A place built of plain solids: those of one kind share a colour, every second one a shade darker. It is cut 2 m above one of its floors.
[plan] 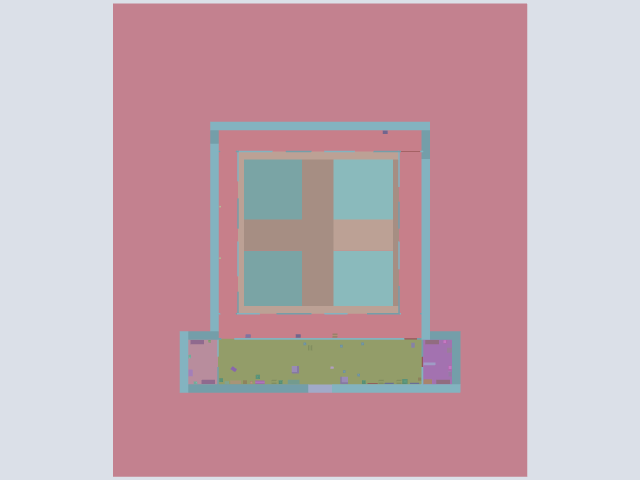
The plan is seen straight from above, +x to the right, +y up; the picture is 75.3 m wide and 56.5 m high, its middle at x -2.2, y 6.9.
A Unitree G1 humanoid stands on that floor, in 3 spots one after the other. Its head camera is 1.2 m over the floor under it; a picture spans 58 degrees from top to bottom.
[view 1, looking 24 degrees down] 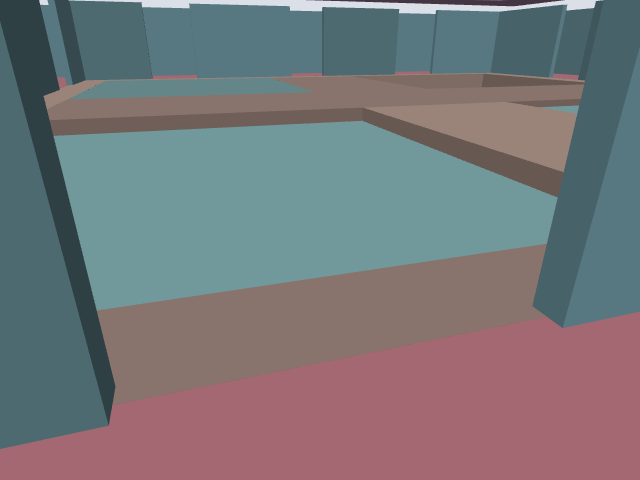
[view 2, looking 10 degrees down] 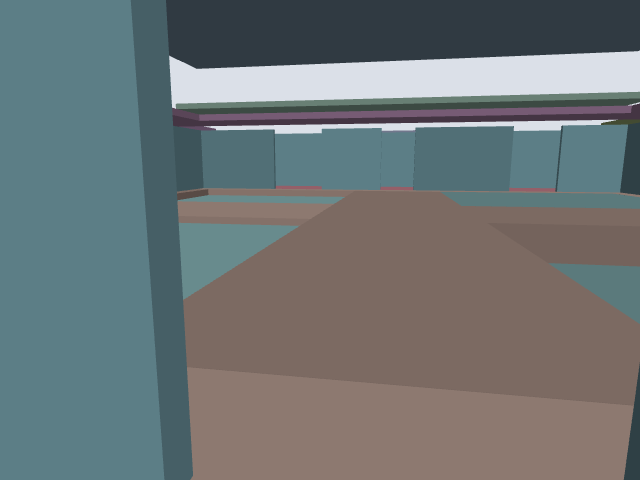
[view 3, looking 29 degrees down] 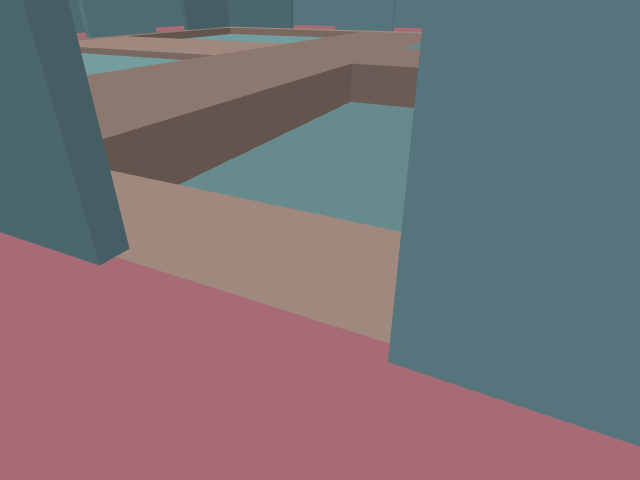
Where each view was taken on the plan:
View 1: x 8.47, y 1.87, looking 163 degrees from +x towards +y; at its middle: step_tier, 3.64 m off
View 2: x -2.46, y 18.62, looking -80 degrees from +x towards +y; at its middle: floor_gang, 6.91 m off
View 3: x -8.08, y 18.62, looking -64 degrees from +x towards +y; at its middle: floor_gang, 2.48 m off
